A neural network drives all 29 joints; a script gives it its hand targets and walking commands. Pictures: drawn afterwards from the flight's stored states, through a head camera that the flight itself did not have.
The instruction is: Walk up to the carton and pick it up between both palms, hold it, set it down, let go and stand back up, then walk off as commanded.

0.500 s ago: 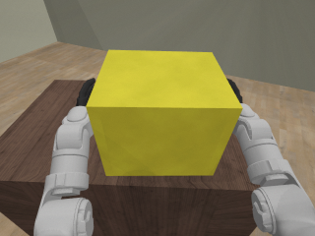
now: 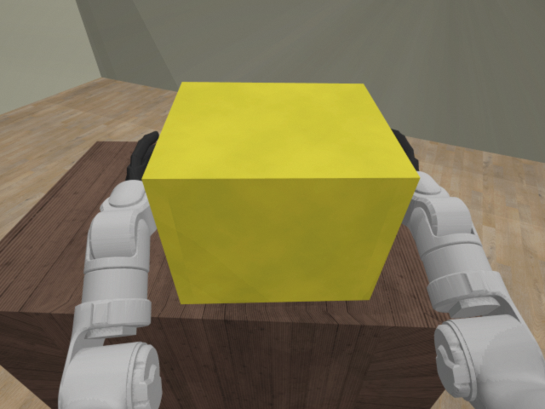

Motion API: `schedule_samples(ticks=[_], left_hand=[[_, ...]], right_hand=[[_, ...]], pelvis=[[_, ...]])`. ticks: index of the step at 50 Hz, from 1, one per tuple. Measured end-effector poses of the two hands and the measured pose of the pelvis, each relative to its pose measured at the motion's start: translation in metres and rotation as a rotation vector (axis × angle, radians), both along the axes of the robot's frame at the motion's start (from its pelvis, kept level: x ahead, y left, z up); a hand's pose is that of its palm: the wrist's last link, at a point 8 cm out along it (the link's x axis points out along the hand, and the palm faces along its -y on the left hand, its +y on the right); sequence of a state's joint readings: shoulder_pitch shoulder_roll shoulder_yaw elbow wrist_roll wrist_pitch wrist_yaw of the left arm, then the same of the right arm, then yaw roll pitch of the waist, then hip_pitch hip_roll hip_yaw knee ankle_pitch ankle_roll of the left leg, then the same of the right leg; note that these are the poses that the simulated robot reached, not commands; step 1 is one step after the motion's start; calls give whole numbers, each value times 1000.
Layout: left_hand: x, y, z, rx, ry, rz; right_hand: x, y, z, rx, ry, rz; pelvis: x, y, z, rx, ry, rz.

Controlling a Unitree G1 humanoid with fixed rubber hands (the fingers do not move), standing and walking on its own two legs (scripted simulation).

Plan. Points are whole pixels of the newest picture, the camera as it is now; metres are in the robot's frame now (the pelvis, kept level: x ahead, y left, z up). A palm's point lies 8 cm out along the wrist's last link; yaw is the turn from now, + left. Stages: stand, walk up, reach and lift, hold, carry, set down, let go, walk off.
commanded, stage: hold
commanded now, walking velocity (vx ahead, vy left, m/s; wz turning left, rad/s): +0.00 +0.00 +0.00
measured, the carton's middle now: (275, 190) +0.39 +0.00 +0.18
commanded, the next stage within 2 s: none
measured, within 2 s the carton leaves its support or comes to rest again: neither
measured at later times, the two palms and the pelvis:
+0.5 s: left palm (138, 185) +0.36 +0.19 +0.22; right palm (403, 173) +0.37 -0.19 +0.21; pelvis +0.00 +0.00 +0.00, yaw +0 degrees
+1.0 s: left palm (136, 183) +0.36 +0.19 +0.22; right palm (403, 171) +0.37 -0.19 +0.22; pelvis +0.00 +0.00 +0.00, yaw +0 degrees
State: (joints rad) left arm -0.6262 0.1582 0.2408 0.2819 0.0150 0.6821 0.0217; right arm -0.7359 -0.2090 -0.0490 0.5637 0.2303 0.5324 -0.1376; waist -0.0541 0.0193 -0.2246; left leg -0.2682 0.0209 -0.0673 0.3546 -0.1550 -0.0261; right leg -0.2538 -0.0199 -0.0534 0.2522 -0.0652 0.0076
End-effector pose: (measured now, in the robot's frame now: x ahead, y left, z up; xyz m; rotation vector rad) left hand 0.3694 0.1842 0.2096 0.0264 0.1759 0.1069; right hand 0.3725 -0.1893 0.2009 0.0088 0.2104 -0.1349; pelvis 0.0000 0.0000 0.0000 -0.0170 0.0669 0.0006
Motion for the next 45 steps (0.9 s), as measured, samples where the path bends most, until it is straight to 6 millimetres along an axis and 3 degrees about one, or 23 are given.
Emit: schedule_samples(ticks=[45], left_hand=[[-6, 4, 8, -5, -7, 8]], right_hand=[[-2, 4, 13, -5, -8, 9]], pelvis=[[-2, 0, 0, 0, -2, 1]])
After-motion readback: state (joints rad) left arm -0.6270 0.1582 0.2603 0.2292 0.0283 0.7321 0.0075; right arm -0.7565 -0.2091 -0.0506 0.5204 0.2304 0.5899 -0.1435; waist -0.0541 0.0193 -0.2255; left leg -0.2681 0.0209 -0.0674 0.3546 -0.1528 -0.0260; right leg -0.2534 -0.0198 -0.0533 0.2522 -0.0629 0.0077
